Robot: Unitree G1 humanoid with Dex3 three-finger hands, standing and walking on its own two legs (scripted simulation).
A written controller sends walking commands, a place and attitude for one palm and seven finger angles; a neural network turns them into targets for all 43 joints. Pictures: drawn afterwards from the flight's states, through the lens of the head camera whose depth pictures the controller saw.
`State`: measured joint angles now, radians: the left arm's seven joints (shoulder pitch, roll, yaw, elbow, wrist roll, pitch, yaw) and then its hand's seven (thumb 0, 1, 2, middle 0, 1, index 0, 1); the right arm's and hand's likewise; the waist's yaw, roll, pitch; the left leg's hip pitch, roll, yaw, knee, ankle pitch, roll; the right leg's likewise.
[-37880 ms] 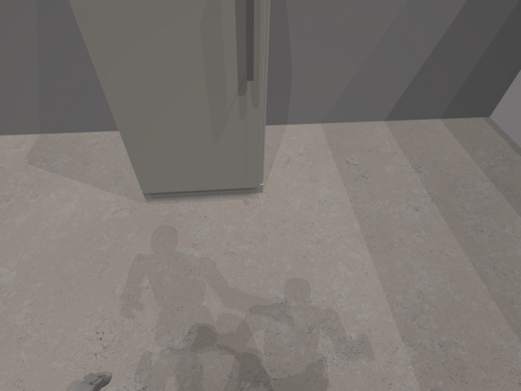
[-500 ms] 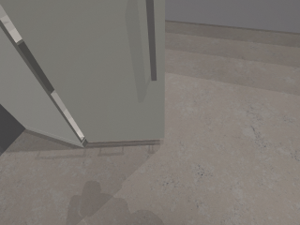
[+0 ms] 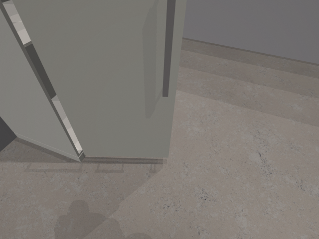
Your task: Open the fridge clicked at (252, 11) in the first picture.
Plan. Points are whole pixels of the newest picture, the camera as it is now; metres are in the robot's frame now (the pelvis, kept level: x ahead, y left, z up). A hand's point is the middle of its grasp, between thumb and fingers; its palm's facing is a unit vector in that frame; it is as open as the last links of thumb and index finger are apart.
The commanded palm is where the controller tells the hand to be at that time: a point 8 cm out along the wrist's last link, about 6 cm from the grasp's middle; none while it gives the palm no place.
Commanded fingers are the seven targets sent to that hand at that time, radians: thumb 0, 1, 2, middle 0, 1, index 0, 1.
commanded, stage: let the arm hang, fingers relaxed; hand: right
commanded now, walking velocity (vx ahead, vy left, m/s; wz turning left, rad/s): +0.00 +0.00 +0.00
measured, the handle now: (168, 39) +0.72 +0.03 +0.17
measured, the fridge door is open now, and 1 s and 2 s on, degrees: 70 70 70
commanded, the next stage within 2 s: look to check the result in 0.20 s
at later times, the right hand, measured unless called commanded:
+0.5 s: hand out of the picture +0.00 -0.16 -0.18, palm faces +0.00 +0.98 -0.18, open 7.3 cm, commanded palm none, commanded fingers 0.00 -0.90 -0.90 0.20 0.30 0.20 0.30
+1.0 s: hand out of the picture +0.03 -0.15 -0.18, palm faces -0.01 +0.99 -0.17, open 7.3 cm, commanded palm none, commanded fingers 0.00 -0.90 -0.90 0.20 0.30 0.20 0.30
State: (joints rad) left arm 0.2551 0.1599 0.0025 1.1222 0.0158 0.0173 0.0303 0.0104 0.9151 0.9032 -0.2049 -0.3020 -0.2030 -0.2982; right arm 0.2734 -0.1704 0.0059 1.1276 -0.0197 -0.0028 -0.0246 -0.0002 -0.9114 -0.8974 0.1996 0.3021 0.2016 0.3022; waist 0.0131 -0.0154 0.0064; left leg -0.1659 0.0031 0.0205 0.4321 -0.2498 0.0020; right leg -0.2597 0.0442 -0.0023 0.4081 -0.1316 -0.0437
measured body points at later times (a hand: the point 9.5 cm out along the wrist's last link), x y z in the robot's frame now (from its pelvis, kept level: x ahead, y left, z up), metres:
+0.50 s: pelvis +0.02 +0.01 +0.00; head +0.04 +0.01 +0.45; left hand +0.01 +0.23 -0.16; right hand +0.00 -0.21 -0.16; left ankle -0.01 +0.12 -0.74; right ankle +0.06 -0.09 -0.74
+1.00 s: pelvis +0.03 +0.02 +0.00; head +0.05 +0.02 +0.45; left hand +0.03 +0.24 -0.16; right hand +0.03 -0.20 -0.16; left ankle -0.01 +0.12 -0.74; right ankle +0.06 -0.09 -0.74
